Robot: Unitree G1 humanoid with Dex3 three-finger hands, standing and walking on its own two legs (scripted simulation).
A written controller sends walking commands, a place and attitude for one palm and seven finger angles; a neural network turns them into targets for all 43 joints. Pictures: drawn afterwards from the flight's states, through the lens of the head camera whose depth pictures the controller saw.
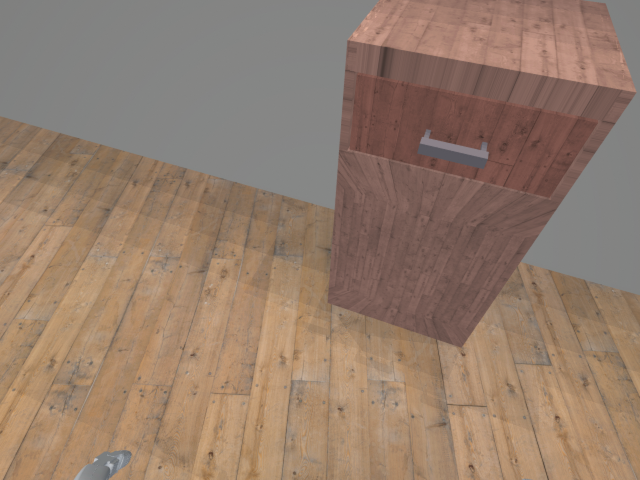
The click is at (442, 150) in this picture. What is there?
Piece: drawer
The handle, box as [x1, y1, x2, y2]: [417, 129, 488, 168]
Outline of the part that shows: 426,129 424,136 421,138 417,153 483,168 488,152 486,151 486,142 482,142 481,147 478,150 429,139 428,136 430,130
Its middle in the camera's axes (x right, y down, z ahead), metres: +0.26 -0.18 +0.77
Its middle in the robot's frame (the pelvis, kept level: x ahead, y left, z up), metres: +0.72 -0.23 +0.02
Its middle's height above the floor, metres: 0.79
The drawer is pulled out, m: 0.00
